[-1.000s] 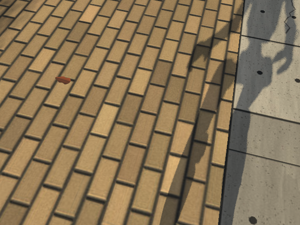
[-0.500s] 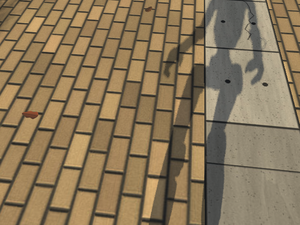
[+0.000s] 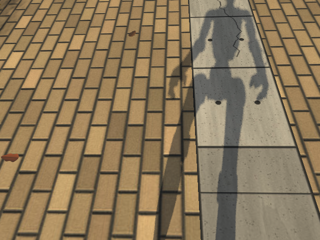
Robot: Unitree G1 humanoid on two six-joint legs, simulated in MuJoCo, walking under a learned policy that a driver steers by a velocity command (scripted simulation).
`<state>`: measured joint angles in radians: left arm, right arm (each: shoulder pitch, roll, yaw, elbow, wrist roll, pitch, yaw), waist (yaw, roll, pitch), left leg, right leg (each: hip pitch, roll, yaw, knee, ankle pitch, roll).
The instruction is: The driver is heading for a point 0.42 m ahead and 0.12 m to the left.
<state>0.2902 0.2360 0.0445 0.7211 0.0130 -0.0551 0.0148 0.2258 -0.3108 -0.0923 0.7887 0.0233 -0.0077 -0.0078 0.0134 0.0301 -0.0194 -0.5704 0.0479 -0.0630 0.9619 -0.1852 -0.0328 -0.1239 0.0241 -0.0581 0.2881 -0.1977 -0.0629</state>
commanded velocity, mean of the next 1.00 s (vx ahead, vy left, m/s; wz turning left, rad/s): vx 0.12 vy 0.00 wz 0.30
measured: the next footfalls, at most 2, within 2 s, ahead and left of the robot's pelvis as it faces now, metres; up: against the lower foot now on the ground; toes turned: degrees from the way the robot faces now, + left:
left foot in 0.30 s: +0.22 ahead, +0.19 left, +0.00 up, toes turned +13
right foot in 0.74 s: +0.30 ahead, -0.03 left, +0.00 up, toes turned +21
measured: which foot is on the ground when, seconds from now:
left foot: up 0.00-0.28, down 0.30-1.00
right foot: down 0.00-0.30, up 0.32-0.72, down 0.74-1.00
